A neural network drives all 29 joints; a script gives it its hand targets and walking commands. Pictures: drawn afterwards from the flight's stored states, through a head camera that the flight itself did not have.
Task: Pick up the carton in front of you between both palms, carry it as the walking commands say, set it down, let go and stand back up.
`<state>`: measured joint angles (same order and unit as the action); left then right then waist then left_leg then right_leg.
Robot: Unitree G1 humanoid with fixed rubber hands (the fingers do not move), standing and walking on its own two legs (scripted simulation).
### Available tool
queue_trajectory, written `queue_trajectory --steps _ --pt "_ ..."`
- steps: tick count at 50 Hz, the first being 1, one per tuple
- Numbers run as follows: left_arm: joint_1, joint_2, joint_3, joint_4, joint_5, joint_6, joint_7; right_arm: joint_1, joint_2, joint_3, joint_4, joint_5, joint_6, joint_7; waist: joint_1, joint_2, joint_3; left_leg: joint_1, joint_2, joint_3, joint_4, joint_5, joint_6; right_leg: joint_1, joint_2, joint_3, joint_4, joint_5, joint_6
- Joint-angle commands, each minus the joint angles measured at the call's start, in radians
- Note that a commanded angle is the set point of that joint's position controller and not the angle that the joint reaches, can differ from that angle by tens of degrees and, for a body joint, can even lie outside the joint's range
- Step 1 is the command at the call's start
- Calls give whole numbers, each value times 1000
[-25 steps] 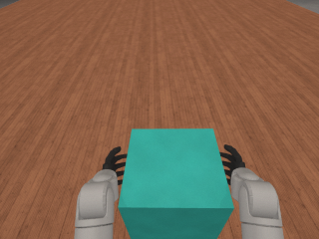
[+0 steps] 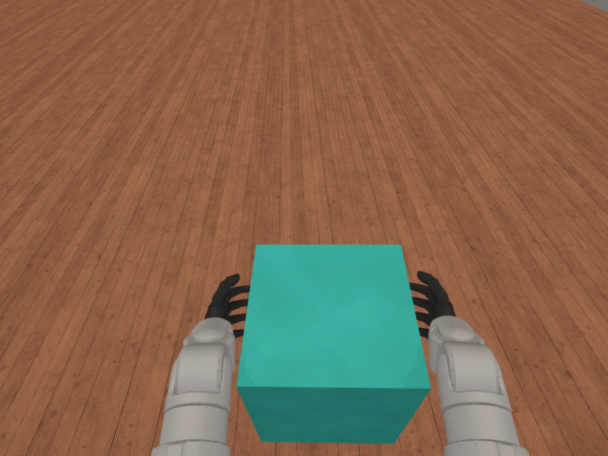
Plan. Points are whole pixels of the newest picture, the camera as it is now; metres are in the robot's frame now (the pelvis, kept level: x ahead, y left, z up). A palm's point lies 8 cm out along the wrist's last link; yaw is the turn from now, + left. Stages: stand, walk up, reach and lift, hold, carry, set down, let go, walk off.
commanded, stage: carry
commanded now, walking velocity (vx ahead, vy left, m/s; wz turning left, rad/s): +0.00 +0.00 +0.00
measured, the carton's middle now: (327, 348) +0.29 +0.00 -0.04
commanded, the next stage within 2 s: hold in 0.84 s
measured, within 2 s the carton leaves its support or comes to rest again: neither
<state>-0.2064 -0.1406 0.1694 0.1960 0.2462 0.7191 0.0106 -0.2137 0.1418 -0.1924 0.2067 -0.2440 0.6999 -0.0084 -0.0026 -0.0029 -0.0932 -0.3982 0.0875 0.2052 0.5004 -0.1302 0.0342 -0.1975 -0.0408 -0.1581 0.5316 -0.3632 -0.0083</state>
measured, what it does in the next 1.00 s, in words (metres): stands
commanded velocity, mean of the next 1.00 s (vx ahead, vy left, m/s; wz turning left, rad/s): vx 0.00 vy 0.00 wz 0.00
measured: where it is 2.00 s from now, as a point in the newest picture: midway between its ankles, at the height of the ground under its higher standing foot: outside the picture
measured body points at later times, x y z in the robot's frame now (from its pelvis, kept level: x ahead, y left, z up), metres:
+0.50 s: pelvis +0.00 -0.01 +0.00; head -0.01 -0.01 +0.45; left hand +0.30 +0.14 +0.03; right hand +0.30 -0.16 +0.03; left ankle +0.08 +0.11 -0.73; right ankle -0.05 -0.10 -0.73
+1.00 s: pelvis +0.00 -0.01 +0.01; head -0.01 +0.00 +0.46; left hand +0.30 +0.11 +0.03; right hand +0.27 -0.19 +0.03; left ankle +0.08 +0.13 -0.73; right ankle -0.05 -0.10 -0.73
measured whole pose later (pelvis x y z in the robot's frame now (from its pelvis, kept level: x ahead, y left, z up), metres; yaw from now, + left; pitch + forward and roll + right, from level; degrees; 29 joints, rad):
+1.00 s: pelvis +0.00 -0.01 +0.01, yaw -7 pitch -5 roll +0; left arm -0.14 -0.13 0.14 0.10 0.23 0.72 0.03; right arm -0.19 0.14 -0.15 0.18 -0.23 0.67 0.00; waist 0.01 -0.02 0.06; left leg -0.19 0.04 -0.01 0.39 -0.11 -0.03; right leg -0.05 0.01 -0.05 0.42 -0.29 -0.03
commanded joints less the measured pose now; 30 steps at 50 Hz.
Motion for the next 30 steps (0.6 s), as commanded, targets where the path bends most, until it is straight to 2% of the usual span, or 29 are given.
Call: queue_trajectory --steps 1,6,9,30 --pt "-463 -864 -512 -63 -211 -83 -196 -441 870 517 -42 213 -64 206 1 10 -228 216 95 -134 -48 103 -11 -56 -108 101 -110 127 -18" --pt "-429 -886 -580 -126 -254 -47 -197 -401 889 582 -102 252 -28 208 2 10 -254 225 99 -127 -24 186 -6 -41 -110 96 -88 198 -15" --pt "-401 -867 -575 -138 -254 -19 -194 -372 866 576 -113 251 0 205 3 9 -253 222 99 -121 -14 212 -6 -40 -111 93 -80 228 -13" --pt "-415 -856 -564 -141 -252 -14 -197 -390 862 572 -119 249 6 203 3 0 -222 206 93 -111 -18 159 -16 -56 -115 99 -96 218 -24"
